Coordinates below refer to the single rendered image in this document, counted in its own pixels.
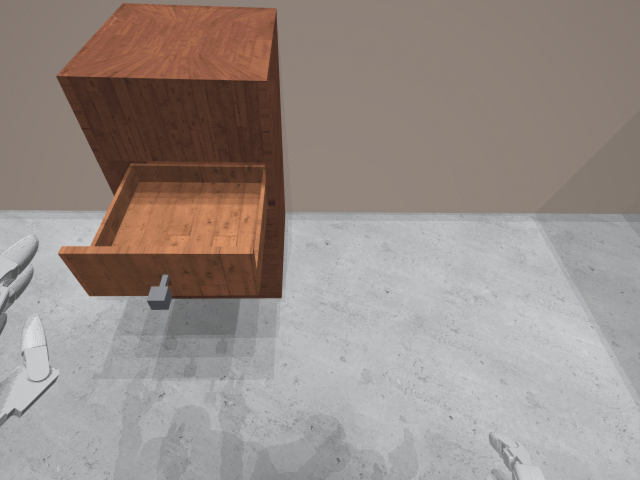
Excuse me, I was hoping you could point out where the right robot hand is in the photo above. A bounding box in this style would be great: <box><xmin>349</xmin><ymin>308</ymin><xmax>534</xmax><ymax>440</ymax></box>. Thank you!
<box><xmin>485</xmin><ymin>431</ymin><xmax>546</xmax><ymax>480</ymax></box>

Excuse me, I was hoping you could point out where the handle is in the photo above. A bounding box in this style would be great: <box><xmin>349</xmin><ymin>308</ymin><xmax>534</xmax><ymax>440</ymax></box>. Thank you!
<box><xmin>147</xmin><ymin>275</ymin><xmax>172</xmax><ymax>310</ymax></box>

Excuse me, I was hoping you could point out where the left robot hand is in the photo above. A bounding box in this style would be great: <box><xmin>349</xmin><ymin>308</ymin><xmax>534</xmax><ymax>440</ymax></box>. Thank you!
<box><xmin>0</xmin><ymin>234</ymin><xmax>59</xmax><ymax>426</ymax></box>

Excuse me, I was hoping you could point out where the cabinet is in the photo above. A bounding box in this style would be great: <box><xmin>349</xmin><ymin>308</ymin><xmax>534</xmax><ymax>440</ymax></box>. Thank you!
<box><xmin>56</xmin><ymin>3</ymin><xmax>285</xmax><ymax>299</ymax></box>

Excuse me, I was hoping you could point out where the drawer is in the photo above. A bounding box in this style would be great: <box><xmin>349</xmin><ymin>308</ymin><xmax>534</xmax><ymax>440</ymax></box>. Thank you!
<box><xmin>58</xmin><ymin>163</ymin><xmax>268</xmax><ymax>296</ymax></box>

